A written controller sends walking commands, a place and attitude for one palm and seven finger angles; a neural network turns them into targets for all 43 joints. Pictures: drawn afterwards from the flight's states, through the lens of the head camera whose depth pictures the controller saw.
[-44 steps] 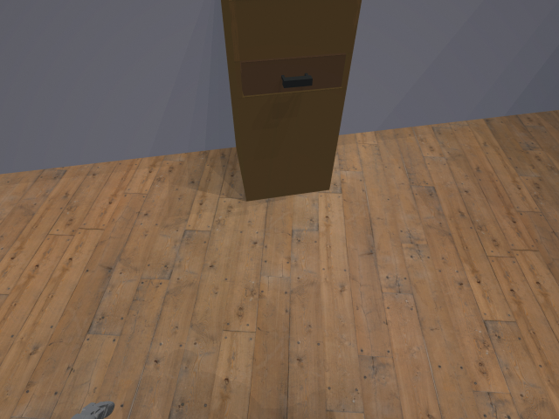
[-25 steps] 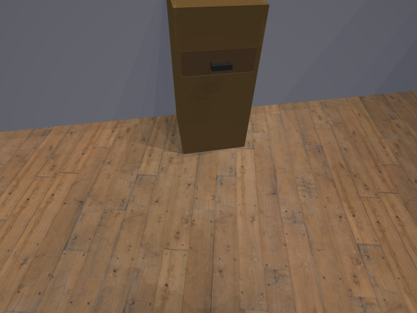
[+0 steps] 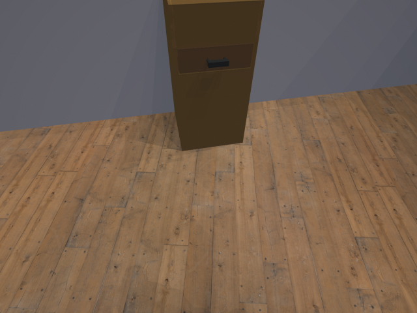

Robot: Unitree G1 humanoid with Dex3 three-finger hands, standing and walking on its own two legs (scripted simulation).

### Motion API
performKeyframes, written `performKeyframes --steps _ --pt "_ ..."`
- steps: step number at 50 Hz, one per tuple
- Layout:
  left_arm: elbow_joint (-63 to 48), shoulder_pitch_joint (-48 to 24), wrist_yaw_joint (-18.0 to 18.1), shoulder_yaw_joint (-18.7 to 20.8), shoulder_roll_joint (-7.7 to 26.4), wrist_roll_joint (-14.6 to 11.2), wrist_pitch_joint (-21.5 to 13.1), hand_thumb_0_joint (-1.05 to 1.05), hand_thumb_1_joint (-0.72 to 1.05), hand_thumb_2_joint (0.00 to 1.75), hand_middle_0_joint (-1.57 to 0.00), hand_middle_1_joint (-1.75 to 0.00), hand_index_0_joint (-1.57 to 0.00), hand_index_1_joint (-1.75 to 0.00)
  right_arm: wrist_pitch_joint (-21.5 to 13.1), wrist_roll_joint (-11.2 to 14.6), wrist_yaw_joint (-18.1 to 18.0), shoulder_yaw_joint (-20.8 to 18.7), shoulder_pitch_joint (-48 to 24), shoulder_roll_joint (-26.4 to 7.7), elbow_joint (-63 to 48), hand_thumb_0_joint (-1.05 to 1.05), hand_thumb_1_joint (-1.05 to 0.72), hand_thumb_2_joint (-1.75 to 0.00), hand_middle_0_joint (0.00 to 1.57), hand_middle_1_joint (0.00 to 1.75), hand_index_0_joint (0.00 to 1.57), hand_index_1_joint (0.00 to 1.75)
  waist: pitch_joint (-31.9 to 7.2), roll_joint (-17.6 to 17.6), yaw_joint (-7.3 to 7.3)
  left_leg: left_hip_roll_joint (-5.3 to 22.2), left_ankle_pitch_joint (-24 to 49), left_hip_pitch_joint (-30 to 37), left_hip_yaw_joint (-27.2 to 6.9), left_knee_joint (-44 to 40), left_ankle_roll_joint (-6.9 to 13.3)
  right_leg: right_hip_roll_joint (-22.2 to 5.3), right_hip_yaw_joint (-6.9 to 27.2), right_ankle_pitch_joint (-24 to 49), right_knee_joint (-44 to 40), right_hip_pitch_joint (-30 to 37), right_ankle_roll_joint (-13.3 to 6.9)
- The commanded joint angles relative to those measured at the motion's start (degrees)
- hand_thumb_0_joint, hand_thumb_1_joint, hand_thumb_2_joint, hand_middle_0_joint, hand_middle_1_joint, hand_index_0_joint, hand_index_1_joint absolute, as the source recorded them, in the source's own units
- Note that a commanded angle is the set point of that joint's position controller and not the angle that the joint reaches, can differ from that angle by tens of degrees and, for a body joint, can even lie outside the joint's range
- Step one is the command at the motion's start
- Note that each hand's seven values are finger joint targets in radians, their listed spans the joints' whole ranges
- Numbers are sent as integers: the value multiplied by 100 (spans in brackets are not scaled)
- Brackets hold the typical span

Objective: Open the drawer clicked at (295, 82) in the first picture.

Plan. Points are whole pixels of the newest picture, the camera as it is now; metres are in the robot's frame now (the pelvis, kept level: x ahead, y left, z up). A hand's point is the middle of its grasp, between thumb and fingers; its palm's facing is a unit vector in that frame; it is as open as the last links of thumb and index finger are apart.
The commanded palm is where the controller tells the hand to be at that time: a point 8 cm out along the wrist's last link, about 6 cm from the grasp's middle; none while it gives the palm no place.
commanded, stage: look at it before walking up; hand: left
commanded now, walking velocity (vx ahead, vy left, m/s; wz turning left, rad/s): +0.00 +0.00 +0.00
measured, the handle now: (217, 61) +1.28 +0.03 -0.13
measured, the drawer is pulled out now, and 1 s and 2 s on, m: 0.00 0.00 0.00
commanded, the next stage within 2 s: walk to a spot facing it in 0.56 s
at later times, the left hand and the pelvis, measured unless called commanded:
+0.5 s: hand out of the picture +0.08 +0.24 -0.15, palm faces -0.02 -0.94 -0.34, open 7.4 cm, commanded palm none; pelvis +0.01 +0.00 +0.00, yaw +0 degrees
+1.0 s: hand out of the picture +0.08 +0.20 -0.18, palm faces -0.13 -0.95 -0.27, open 7.4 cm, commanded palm none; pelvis +0.00 -0.01 -0.02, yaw -9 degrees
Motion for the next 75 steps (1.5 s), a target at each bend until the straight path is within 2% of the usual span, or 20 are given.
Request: performKeyframes --steps 1,34,35,38,43,45,46,47,49,51,52,53,54,55,57,59,61,64,71,75 --pt "-354 -273 57 209 1213 5 -142 0 90 90 -20 -30 -20 -30 -145 -3 -69 -228 -319 -1179 -408 0 -90 -90 20 30 20 30 -178 -118 12 641 147 -105 -651 -460 191 -588 612 -136 -555 -43 -223" --pt "-344 -331 56 220 1246 6 -159 0 90 90 -20 -30 -20 -30 -150 -4 -94 -220 -469 -1204 -383 0 -90 -90 20 30 20 30 -270 -54 13 712 659 236 -511 -465 144 -590 632 672 -574 101 -231" --pt "-381 -327 51 239 1225 9 -136 0 90 90 -20 -30 -20 -30 -149 -7 -107 -239 -430 -1182 -399 0 -90 -90 20 30 20 30 -282 -44 9 732 696 282 -439 -369 142 -581 668 824 -507 42 -241" --pt "-409 26 81 167 628 5 48 0 90 90 -20 -30 -20 -30 -30 -17 -143 -160 -37 -503 -426 0 -90 -90 20 30 20 30 -346 -114 -30 757 771 313 -127 2 30 -563 779 1301 -151 -185 -180" --pt "-776 149 32 287 614 46 197 0 90 90 -20 -30 -20 -30 80 -29 -195 -333 34 -626 -789 0 -90 -90 20 30 20 30 -225 23 -31 1012 375 168 -106 181 132 -293 807 1133 510 -807 -169" --pt "-897 195 -1 318 530 44 217 0 90 90 -20 -30 -20 -30 85 -33 -208 -399 13 -691 -925 0 -90 -90 20 30 20 30 -259 371 -25 1266 334 165 -254 82 269 -93 661 909 992 -1030 -120" --pt "-934 303 -24 325 453 42 219 0 90 90 -20 -30 -20 -30 80 -38 -198 -428 28 -753 -963 0 -90 -90 20 30 20 30 -396 636 0 1518 62 223 -416 -75 420 57 472 265 1449 -1089 -88" --pt "-958 382 -65 335 349 49 239 0 90 90 -20 -30 -20 -30 61 -43 -177 -460 -2 -801 -1000 0 -90 -90 20 30 20 30 -335 991 36 1888 -396 71 -641 -387 657 199 153 -1024 2057 -1169 -23" --pt "-1081 435 -135 410 258 69 260 0 90 90 -20 -30 -20 -30 23 -53 -140 -506 -184 -820 -1132 0 -90 -90 20 30 20 30 -219 1156 100 2266 -1310 -273 -777 -701 911 -63 10 -1815 2585 -1131 20" --pt "-1019 882 -201 463 196 90 212 0 90 90 -20 -30 -20 -30 35 -79 -105 -520 -473 -803 -1239 0 -90 -90 20 30 20 30 -77 793 434 2020 -2085 -1071 -261 -119 613 -91 -134 -1517 1908 -293 -50" --pt "-854 1430 -194 494 140 109 160 0 90 90 -20 -30 -20 -30 71 -92 -83 -497 -557 -651 -1244 0 -90 -90 20 30 20 30 42 250 703 1639 -2457 -1736 136 851 330 54 -174 -1218 1134 451 -104" --pt "-756 1916 -119 573 570 169 43 0 90 90 -20 -30 -20 -30 113 -43 -46 -409 -482 -190 -1374 0 -90 -90 20 30 20 30 205 -1592 846 707 -2803 -2730 859 2944 -140 -861 1741 -2351 -517 765 -475" --pt "-786 2133 -7 594 1000 115 -25 0 90 90 -20 -30 -20 -30 49 -76 -16 -341 -767 48 -1706 0 -90 -90 20 30 20 30 631 -2423 836 149 -2675 -3798 568 4376 -255 -1936 4133 -2412 -1699 387 -945" --pt "-868 2031 71 602 865 69 -69 0 90 90 -20 -30 -20 -30 -7 -92 11 -386 -909 -192 -1780 0 -90 -90 20 30 20 30 768 -1528 707 439 -1893 -3674 -98 4498 -151 -1951 3926 -2402 -1848 182 -1138" --pt "-956 1524 66 554 532 56 -183 0 90 90 -20 -30 -20 -30 -101 -87 40 -425 -603 -171 -1590 0 -90 -90 20 30 20 30 475 -769 351 668 -1038 -3331 -127 4475 -155 -1555 3396 -1951 -1469 155 -1119" --pt "-980 1414 24 485 251 41 -285 0 90 90 -20 -30 -20 -30 -103 -108 60 -446 -379 -61 -1429 0 -90 -90 20 30 20 30 272 -405 176 674 -465 -2975 -59 4264 -252 -1219 2544 -893 -1261 130 -1074" --pt "-891 1562 19 496 219 37 -349 0 90 90 -20 -30 -20 -30 -96 -100 72 -447 -181 85 -1359 0 -90 -90 20 30 20 30 62 -337 113 637 -169 -2936 38 4112 -317 -1024 2105 -96 -1140 408 -1032" --pt "-776 1829 19 497 116 38 -384 0 90 90 -20 -30 -20 -30 -92 -92 69 -444 -281 206 -1451 0 -90 -90 20 30 20 30 47 -477 177 620 55 -3123 65 3948 -394 -925 1925 261 -1124 595 -1032" --pt "-551 2249 92 492 10 109 -389 0 90 90 -20 -30 -20 -30 -178 -65 84 -413 -973 349 -1799 0 -90 -90 20 30 20 30 153 -715 449 569 -163 -3327 167 2955 -398 -1021 2206 875 -971 1136 -1172" --pt "-593 2052 141 525 89 132 -347 0 90 90 -20 -30 -20 -30 -277 -19 80 -376 -1028 415 -1878 0 -90 -90 20 30 20 30 180 -868 431 390 -543 -2350 239 1848 -253 -1006 2205 1627 -584 836 -1099"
